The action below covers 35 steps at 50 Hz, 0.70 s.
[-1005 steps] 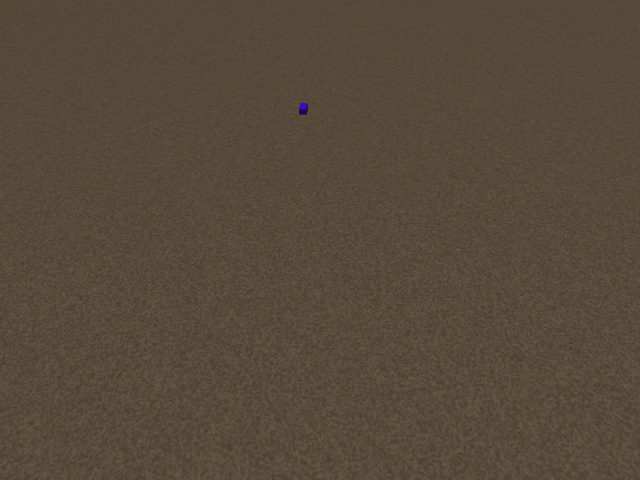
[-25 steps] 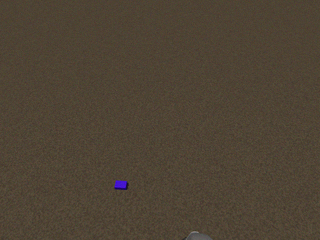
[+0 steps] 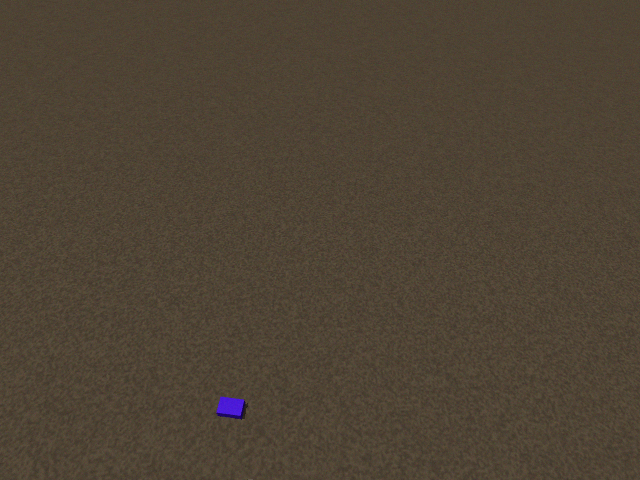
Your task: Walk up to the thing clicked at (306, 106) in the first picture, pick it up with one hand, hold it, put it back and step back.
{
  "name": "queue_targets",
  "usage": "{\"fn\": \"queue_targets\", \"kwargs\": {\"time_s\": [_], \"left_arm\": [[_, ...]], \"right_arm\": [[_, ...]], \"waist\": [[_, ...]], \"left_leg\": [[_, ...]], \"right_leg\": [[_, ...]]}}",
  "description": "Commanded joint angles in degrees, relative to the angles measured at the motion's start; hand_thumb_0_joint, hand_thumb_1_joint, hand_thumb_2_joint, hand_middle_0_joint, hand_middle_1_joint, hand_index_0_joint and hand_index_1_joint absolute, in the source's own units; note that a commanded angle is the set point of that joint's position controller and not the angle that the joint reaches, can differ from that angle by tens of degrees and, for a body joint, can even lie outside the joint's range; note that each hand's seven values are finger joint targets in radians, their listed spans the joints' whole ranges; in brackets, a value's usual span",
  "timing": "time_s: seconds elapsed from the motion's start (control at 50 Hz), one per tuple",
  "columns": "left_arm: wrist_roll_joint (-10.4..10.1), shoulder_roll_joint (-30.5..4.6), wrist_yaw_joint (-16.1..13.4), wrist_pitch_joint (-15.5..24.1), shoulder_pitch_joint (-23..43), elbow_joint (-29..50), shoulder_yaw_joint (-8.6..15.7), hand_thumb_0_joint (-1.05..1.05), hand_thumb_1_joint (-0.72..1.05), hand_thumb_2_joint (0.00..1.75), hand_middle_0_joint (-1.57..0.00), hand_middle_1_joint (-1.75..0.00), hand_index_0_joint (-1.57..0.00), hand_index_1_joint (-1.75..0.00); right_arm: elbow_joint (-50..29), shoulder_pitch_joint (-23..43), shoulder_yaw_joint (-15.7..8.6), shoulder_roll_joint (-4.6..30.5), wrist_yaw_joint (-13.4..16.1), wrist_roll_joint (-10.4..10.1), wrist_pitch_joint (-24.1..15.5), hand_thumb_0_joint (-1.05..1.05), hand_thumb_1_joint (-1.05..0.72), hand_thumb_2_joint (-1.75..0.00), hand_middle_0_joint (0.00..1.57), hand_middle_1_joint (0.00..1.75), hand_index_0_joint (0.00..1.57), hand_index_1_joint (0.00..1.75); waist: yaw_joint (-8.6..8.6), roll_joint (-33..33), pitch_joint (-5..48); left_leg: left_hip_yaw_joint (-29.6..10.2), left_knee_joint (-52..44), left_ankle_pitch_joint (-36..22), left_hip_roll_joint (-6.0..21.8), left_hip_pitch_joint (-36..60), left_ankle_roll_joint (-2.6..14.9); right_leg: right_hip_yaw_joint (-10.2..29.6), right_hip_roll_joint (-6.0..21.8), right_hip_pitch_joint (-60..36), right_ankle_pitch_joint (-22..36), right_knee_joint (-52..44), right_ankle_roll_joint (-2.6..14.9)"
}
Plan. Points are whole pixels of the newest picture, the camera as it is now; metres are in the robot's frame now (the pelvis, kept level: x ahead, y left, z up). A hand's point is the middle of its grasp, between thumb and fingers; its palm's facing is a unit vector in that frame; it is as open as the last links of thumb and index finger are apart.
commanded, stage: walk up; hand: left
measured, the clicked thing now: (231, 407) +0.44 +0.24 -0.74
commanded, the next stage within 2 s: none
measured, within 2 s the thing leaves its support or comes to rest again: neither
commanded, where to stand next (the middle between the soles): +0.05 +0.00 m, yaw +0 degrees
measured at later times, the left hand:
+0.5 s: hand out of the picture +0.16 +0.25 -0.13, palm faces -0.03 -0.93 -0.38, open 7.4 cm
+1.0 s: hand out of the picture +0.15 +0.24 -0.13, palm faces -0.05 -0.94 -0.33, open 7.4 cm
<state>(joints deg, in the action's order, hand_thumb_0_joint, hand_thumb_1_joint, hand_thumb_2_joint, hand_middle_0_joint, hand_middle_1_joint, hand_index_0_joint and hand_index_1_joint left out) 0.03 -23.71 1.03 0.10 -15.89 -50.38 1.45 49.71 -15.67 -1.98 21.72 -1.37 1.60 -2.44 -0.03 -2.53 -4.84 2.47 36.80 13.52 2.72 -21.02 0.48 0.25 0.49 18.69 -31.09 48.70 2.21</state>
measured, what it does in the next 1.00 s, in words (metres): shifts its weight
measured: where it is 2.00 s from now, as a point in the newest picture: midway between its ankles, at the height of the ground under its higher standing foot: outside the picture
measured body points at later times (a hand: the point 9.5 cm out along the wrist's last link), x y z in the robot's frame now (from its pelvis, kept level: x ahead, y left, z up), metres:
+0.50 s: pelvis +0.06 -0.01 +0.01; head +0.07 -0.02 +0.46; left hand +0.16 +0.29 -0.10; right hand +0.16 -0.32 -0.12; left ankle +0.07 +0.13 -0.72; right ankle +0.03 -0.13 -0.72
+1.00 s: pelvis +0.06 -0.01 +0.03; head +0.06 +0.00 +0.48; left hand +0.15 +0.29 -0.11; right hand +0.11 -0.31 -0.10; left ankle +0.07 +0.13 -0.72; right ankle +0.03 -0.13 -0.72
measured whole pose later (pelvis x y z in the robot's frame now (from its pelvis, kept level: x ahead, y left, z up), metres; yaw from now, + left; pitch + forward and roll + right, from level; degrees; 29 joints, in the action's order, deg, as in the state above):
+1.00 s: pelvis +0.06 -0.01 +0.03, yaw -2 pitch -3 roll +0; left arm 0.2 -20.2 0.5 0.3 -5.0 -66.0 0.4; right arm 66.2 -6.1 -0.1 20.4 -0.5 0.3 -0.3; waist 0.8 -0.3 -2.7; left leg 3.0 20.5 10.3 3.1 -7.4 -1.6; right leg 0.0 0.9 3.9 -12.8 19.4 -0.8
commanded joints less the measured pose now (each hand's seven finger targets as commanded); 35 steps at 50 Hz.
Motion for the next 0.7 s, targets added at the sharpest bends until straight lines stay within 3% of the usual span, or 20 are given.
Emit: {"fn": "queue_targets", "kwargs": {"time_s": [0.0, 0.04, 0.06, 0.08, 0.1, 0.12, 0.14, 0.2, 0.24, 0.28, 0.4, 0.52, 0.64, 0.68], "left_arm": [[0.1, -10.6, -0.6, 2.2, -4.6, 1.2, 3.5, 0.0, 0.9, 0.9, -0.2, -0.3, -0.2, -0.3], [0.4, -8.8, -0.8, 2.8, -5.8, -1.0, 3.4, 0.0, 0.9, 0.9, -0.2, -0.3, -0.2, -0.3], [0.8, -8.7, -1.1, 3.1, -6.1, -1.8, 3.5, 0.0, 0.9, 0.9, -0.2, -0.3, -0.2, -0.3], [1.3, -9.8, -1.5, 3.3, -5.1, -1.9, 3.7, 0.0, 0.9, 0.9, -0.2, -0.3, -0.2, -0.3], [1.7, -12.8, -1.8, 3.6, -2.4, -0.9, 4.1, 0.0, 0.9, 0.9, -0.2, -0.3, -0.2, -0.3], [1.3, -15.3, -1.6, 3.7, 1.6, -0.6, 4.2, 0.0, 0.9, 0.9, -0.2, -0.3, -0.2, -0.3], [1.1, -15.2, -1.3, 3.6, 4.8, 0.1, 3.8, 0.0, 0.9, 0.9, -0.2, -0.3, -0.2, -0.3], [0.2, -11.3, -1.4, 3.7, 5.2, -1.2, 2.4, 0.0, 0.9, 0.9, -0.2, -0.3, -0.2, -0.3], [0.0, -11.2, -1.6, 3.7, 4.1, -2.9, 2.4, 0.0, 0.9, 0.9, -0.2, -0.3, -0.2, -0.3], [-0.3, -11.4, -1.9, 3.5, 4.7, -3.7, 2.4, 0.0, 0.9, 0.9, -0.2, -0.3, -0.2, -0.3], [-0.4, -10.5, -2.1, 2.5, 8.5, -5.6, 1.8, 0.0, 0.9, 0.9, -0.2, -0.3, -0.2, -0.3], [-0.2, -10.2, -2.1, 2.3, 11.4, -7.7, 1.5, 0.0, 0.9, 0.9, -0.2, -0.3, -0.2, -0.3], [0.0, -9.7, -1.7, 1.9, 14.1, -9.5, 1.3, 0.0, 0.9, 0.9, -0.2, -0.3, -0.2, -0.3], [0.2, -9.7, -1.6, 1.9, 14.3, -10.2, 1.4, 0.0, 0.9, 0.9, -0.2, -0.3, -0.2, -0.3]], "right_arm": [[-4.1, 1.7, -4.3, 16.8, 1.1, 0.1, -1.3, 0.0, -0.9, -0.9, 0.2, 0.3, 0.2, 0.3], [-4.3, 3.4, -3.6, 15.5, 0.9, -0.3, -0.6, 0.0, -0.9, -0.9, 0.2, 0.3, 0.2, 0.3], [-4.3, 4.1, -3.0, 14.7, 0.8, -0.7, -0.1, 0.0, -0.9, -0.9, 0.2, 0.3, 0.2, 0.3], [-4.3, 4.7, -2.2, 12.6, 0.8, -1.3, 0.1, 0.0, -0.9, -0.9, 0.2, 0.3, 0.2, 0.3], [-4.4, 4.9, -1.5, 10.3, 0.8, -1.9, 0.2, 0.0, -0.9, -0.9, 0.2, 0.3, 0.2, 0.3], [-3.2, 4.4, -1.6, 9.8, 1.0, -2.0, 0.6, 0.0, -0.9, -0.9, 0.2, 0.3, 0.2, 0.3], [-1.8, 4.1, -1.9, 10.7, 1.2, -1.7, 0.6, 0.0, -0.9, -0.9, 0.2, 0.3, 0.2, 0.3], [1.0, 4.6, -1.9, 12.3, 1.2, -1.8, -0.6, 0.0, -0.9, -0.9, 0.2, 0.3, 0.2, 0.3], [2.0, 5.8, -1.6, 12.2, 1.2, -2.1, -0.7, 0.0, -0.9, -0.9, 0.2, 0.3, 0.2, 0.3], [3.0, 6.6, -1.5, 12.3, 1.4, -2.3, -0.4, 0.0, -0.9, -0.9, 0.2, 0.3, 0.2, 0.3], [5.9, 9.9, -1.1, 11.8, 1.6, -2.1, 0.4, 0.0, -0.9, -0.9, 0.2, 0.3, 0.2, 0.3], [8.8, 12.4, -0.7, 11.5, 1.5, -1.8, 0.7, 0.0, -0.9, -0.9, 0.2, 0.3, 0.2, 0.3], [10.6, 14.5, -0.5, 11.1, 1.4, -1.5, 0.8, 0.0, -0.9, -0.9, 0.2, 0.3, 0.2, 0.3], [11.2, 14.7, -0.5, 11.2, 1.3, -1.4, 0.8, 0.0, -0.9, -0.9, 0.2, 0.3, 0.2, 0.3]], "waist": [[-0.44, 15.7, 3.4], [-1.38, 13.7, 6.2], [-1.95, 12.7, 6.8], [-2.44, 9.9, 6.3], [-1.38, 3.2, 5.3], [0.77, -0.8, 1.8], [1.82, -0.2, 0.8], [1.26, 0.3, 5.7], [0.2, -1.0, 7.9], [0.13, -0.3, 8.9], [-0.15, 1.3, 8.3], [-0.22, 2.4, 8.2], [0.04, 2.9, 5.6], [0.04, 2.8, 5.9]], "left_leg": [[-17.8, -17.2, 7.8, 12.5, 6.2, 10.64], [-11.8, -11.0, -1.9, 10.1, 4.7, 8.93], [-9.9, -8.4, -3.1, 9.2, 2.0, 7.39], [-8.4, -6.3, -2.1, 8.0, -1.5, 4.98], [-5.8, -2.4, 0.9, 4.2, -3.0, 1.92], [-2.6, 0.1, 8.4, 0.1, 0.0, 0.38], [-2.7, -1.1, 9.0, 0.1, 3.9, 0.53], [-5.9, -5.5, -11.2, 3.9, 11.4, 2.59], [-5.3, -3.7, -19.8, 4.5, 12.2, 3.46], [-4.2, -3.8, -22.0, 4.2, 12.2, 3.19], [-4.6, -7.7, -19.6, 4.7, 13.7, 2.78], [-4.3, -11.4, -17.8, 4.8, 15.2, 1.89], [-4.3, -15.9, -11.6, 4.7, 15.3, 1.15], [-4.1, -16.5, -11.2, 4.6, 15.7, 1.11]], "right_leg": [[1.1, 2.3, 4.5, 2.4, -5.1, -0.1], [-1.8, 0.2, -4.1, 9.2, -15.5, -0.47], [-2.4, -0.6, -8.7, 13.9, -19.8, -0.38], [0.3, 1.0, -11.3, 17.0, -22.0, 0.44], [11.2, 7.3, -8.8, 16.3, -26.0, 2.8], [18.4, 13.1, -1.1, 11.2, -28.4, 6.21], [17.1, 13.8, 1.6, 13.5, -26.9, 7.62], [6.2, 7.2, -1.0, 29.8, -20.9, 2.26], [3.9, 5.7, -5.4, 37.1, -19.8, 1.0], [3.9, 6.4, -8.0, 41.7, -19.1, 1.02], [3.5, 6.2, -8.2, 35.1, -21.6, 0.6], [3.9, 6.5, -10.4, 33.9, -25.1, 0.26], [4.2, 6.1, -10.2, 27.2, -30.1, -0.35], [4.2, 6.1, -10.7, 27.5, -31.0, -0.42]]}}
